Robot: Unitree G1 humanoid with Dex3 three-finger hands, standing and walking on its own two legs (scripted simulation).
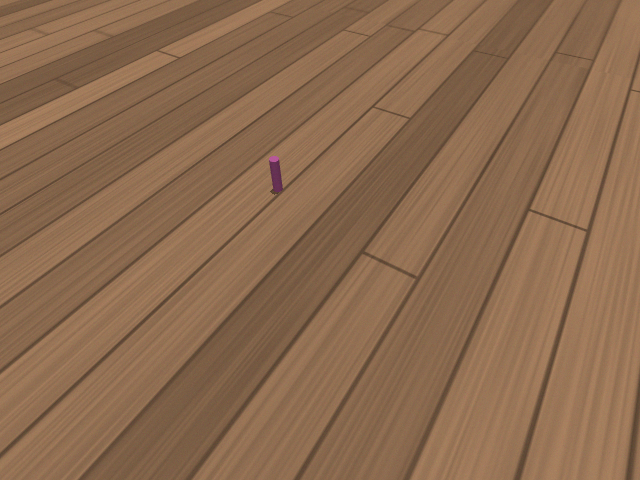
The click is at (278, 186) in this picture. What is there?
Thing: slim round
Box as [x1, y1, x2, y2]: [269, 156, 282, 191]
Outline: 272,156 269,158 273,189 275,191 280,191 282,187 278,158 276,156
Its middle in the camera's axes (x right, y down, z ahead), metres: -0.21 -0.30 +1.81
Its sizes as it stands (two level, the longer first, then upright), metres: 0.045 0.045 0.179
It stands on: the floor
